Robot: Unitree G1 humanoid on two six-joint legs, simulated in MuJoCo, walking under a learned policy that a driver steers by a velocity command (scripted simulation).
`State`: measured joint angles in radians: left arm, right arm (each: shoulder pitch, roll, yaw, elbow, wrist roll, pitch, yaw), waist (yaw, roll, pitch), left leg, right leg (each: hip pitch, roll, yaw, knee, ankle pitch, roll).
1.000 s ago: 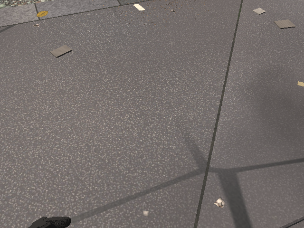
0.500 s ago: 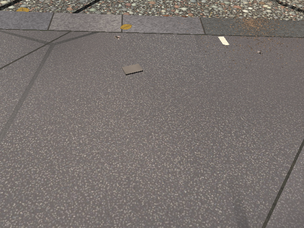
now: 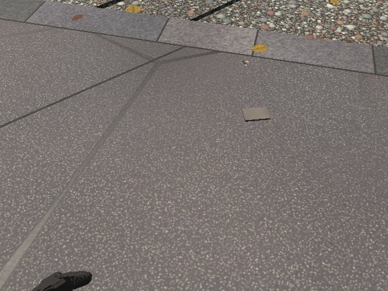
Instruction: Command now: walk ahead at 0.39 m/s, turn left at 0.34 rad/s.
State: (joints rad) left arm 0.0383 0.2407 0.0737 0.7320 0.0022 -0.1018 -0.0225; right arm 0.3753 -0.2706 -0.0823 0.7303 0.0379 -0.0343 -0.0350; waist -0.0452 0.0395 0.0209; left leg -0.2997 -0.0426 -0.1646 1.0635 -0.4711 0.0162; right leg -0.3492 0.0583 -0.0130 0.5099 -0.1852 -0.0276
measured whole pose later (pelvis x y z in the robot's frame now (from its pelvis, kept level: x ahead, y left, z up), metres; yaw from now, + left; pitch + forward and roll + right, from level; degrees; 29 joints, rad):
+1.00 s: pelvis +0.19 -0.01 +0.01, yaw +3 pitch -1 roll +0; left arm 0.21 0.22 0.01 0.97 0.01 -0.01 0.02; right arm 0.17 -0.23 -0.05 0.94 0.00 0.00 -0.03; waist 0.00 0.00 0.04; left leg -0.27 0.01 -0.04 0.52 -0.23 -0.02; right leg -0.18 -0.01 -0.01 0.53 -0.33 0.00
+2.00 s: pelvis +0.46 +0.02 -0.01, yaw -8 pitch +1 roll +0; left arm -0.01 0.22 0.04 0.79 -0.03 -0.06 -0.07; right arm 0.41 -0.23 -0.03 1.07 -0.01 -0.07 -0.04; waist -0.05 -0.01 0.04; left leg 0.20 0.01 0.24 0.29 -0.47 -0.01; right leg -0.58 0.00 -0.10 0.62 -0.08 -0.13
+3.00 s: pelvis +0.88 -0.09 +0.01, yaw -30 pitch +0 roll +1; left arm 0.15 0.23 0.04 0.70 0.02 0.02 0.02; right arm 0.21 -0.25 -0.02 0.87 -0.02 -0.04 0.00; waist -0.04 0.01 0.00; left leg -0.21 0.01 0.03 0.50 -0.29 -0.02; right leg -0.32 0.00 0.04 0.53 -0.23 0.00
